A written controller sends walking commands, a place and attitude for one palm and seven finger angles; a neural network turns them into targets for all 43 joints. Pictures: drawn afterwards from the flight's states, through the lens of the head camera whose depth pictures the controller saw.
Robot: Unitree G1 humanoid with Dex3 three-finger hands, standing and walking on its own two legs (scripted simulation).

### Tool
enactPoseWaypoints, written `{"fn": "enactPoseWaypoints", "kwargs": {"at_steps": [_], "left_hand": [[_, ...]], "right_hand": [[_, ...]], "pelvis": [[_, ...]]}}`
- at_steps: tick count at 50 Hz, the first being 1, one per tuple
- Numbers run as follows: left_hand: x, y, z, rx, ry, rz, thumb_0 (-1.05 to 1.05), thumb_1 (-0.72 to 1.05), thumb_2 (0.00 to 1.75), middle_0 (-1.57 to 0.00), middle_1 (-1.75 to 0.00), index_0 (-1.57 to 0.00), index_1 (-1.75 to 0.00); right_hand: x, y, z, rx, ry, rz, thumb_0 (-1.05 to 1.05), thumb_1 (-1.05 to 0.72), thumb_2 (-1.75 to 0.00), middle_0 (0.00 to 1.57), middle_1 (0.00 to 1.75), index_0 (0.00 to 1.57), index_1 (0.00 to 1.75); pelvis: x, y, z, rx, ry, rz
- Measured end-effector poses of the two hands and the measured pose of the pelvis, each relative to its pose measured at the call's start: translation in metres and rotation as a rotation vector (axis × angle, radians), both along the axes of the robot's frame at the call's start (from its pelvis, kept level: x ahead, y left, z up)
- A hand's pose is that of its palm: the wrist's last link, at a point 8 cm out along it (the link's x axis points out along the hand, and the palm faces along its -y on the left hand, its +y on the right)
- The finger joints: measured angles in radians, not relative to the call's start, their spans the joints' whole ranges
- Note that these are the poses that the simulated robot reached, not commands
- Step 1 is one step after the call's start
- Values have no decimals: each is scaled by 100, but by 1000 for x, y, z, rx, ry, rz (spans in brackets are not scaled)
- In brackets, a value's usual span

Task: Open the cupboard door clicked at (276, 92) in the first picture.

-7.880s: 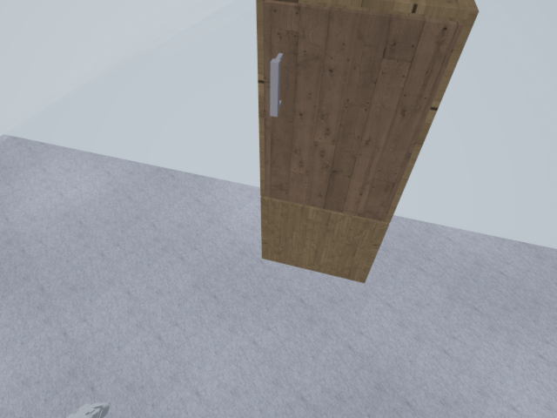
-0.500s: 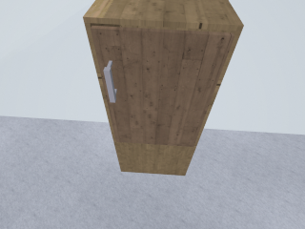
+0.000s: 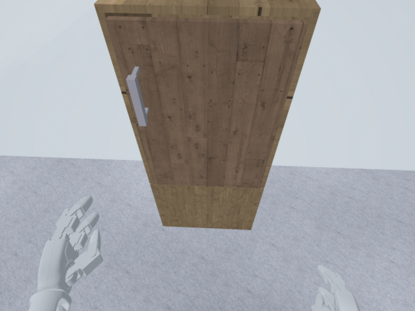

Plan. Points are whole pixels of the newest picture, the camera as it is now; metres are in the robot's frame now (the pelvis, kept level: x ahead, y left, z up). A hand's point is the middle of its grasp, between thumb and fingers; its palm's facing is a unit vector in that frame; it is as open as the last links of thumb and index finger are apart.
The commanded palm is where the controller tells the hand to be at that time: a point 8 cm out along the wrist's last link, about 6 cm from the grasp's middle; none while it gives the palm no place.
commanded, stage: raise the hand with hooked fingers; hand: left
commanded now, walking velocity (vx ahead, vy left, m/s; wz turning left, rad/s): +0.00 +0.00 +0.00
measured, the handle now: (139, 97) +0.57 +0.19 +0.10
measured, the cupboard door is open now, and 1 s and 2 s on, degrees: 0 0 0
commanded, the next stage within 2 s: move the hooked fingers beside the handle in 1.86 s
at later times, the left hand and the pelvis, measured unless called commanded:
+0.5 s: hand (78, 253) +0.22 +0.24 +0.03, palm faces -0.01 -1.00 -0.04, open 10.5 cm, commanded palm +0.18 +0.29 +0.04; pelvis -0.02 +0.00 -0.03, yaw +0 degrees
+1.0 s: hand (48, 221) +0.25 +0.28 +0.08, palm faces +0.02 -1.00 -0.04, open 13.4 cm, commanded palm +0.22 +0.33 +0.09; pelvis -0.01 +0.03 +0.00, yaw +0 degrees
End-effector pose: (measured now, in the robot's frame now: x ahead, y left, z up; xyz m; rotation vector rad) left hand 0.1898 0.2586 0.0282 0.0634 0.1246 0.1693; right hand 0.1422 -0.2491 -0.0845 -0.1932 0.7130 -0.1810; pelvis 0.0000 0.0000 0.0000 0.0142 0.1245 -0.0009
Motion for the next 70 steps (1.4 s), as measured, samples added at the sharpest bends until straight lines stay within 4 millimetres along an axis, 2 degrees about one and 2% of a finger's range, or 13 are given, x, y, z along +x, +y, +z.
{"fn": "enactPoseWaypoints", "kwargs": {"at_steps": [3,6,9,12,17,22,26,30,38,47,52,60,70], "left_hand": [[-7,-6,-9,18,-118,-140,0,74,83,-21,-41,-21,-40],[-24,-1,-29,-13,-102,-182,1,67,80,-22,-45,-22,-44],[-40,9,-41,-56,-67,-128,1,60,77,-22,-49,-23,-49],[-45,16,-38,-50,-75,-88,1,53,74,-23,-53,-23,-53],[-25,19,-18,-17,-114,-146,1,42,69,-23,-61,-24,-61],[0,27,-5,-27,-69,-194,1,30,64,-24,-68,-25,-68],[9,37,6,-30,-57,-174,1,21,60,-25,-74,-25,-74],[11,44,13,-23,-72,-163,1,12,56,-26,-80,-26,-80],[20,56,22,-25,-95,-166,0,-7,48,-27,-92,-27,-92],[35,74,46,-24,-124,-154,0,-28,39,-28,-106,-29,-106],[42,80,60,-20,-122,-153,-1,-39,34,-29,-113,-30,-113],[54,90,79,-15,-126,-140,-1,-48,31,-30,-118,-30,-118],[73,92,99,-17,-126,-145,-1,-50,30,-30,-120,-30,-120]], "right_hand": [[22,-8,-1,-19,-111,39,1,-90,-90,20,30,20,30],[37,-14,-3,-44,-182,60,1,-90,-90,20,30,20,30],[43,-14,-5,-66,-205,73,1,-90,-90,20,30,20,30],[39,-9,-9,-80,-182,87,1,-90,-90,20,30,20,30],[17,3,-19,-67,-101,88,2,-90,-90,20,30,20,30],[-13,12,-22,-30,-29,40,2,-90,-90,20,30,20,30],[-30,15,-18,-21,0,7,2,-90,-90,20,31,20,30],[-38,14,-13,-37,17,0,2,-90,-90,20,31,20,30],[-25,19,2,-78,-15,18,2,-90,-90,20,30,20,30],[6,42,23,-61,-101,66,2,-90,-90,20,30,20,30],[16,53,29,-42,-121,89,2,-90,-90,20,30,20,30],[13,54,28,-32,-93,97,2,-90,-90,20,31,20,30],[-4,31,25,-47,-39,57,2,-90,-90,20,31,20,30]], "pelvis": [[-12,-6,-22,1,53,-9],[-19,-10,-40,-2,74,-7],[-22,-12,-49,-13,73,2],[-23,-13,-50,-30,64,13],[-24,-11,-45,-50,53,23],[-23,-5,-33,-49,48,11],[-20,3,-25,-45,44,-1],[-18,11,-20,-44,40,-6],[-15,24,-14,-50,15,-1],[-10,32,-5,-56,-22,7],[-8,34,0,-55,-39,9],[-7,31,6,-50,-61,12],[-6,21,12,-42,-75,10]]}}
